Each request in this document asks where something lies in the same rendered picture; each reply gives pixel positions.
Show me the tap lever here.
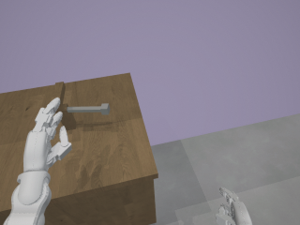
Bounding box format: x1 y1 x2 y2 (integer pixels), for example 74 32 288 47
67 103 111 115

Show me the left robot forearm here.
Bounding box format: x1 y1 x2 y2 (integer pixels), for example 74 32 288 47
3 170 52 225

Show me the counter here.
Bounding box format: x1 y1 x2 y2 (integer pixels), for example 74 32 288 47
0 73 158 225

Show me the left robot hand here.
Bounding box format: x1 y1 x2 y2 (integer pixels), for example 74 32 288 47
23 97 72 173

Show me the right robot hand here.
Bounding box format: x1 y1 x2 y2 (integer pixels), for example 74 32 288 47
216 187 252 225

